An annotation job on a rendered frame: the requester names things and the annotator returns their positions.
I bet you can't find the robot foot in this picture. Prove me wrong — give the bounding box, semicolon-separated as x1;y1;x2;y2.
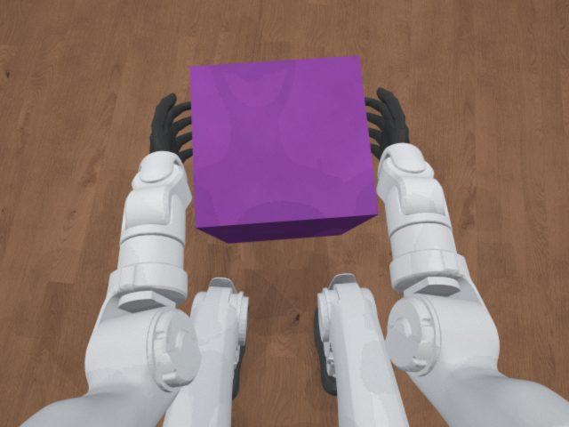
232;337;246;400
314;307;337;396

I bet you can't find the robot left upper arm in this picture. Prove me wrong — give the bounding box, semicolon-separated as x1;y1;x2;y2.
19;306;202;427

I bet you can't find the robot right hand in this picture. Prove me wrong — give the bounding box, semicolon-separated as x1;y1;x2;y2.
365;87;410;162

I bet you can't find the right robot forearm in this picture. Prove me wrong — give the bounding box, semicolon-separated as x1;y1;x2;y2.
376;143;500;353

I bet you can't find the robot right upper arm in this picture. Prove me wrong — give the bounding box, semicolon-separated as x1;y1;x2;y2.
385;294;569;427

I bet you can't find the robot right foot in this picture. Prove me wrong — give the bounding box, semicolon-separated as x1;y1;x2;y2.
314;307;337;396

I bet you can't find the robot left foot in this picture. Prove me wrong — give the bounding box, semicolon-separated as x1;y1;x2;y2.
232;337;246;400

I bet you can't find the robot left hand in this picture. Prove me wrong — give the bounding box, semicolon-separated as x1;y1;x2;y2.
149;93;193;164

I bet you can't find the left robot forearm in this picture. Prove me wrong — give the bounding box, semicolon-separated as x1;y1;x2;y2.
84;151;192;382

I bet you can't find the carton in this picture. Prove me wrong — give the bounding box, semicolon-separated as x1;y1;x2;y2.
189;55;379;244

